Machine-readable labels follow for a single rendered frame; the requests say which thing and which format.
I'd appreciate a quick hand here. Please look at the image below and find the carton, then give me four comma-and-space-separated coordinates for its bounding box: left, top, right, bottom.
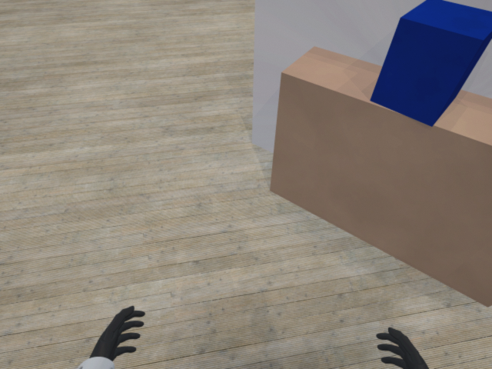
370, 0, 492, 127

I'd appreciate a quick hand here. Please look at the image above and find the robot right hand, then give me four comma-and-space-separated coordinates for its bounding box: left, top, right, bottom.
376, 327, 429, 369

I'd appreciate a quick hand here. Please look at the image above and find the robot left hand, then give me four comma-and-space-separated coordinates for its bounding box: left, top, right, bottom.
90, 306, 145, 361

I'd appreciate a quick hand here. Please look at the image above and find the pedestal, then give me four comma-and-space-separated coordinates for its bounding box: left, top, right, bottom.
270, 46, 492, 307

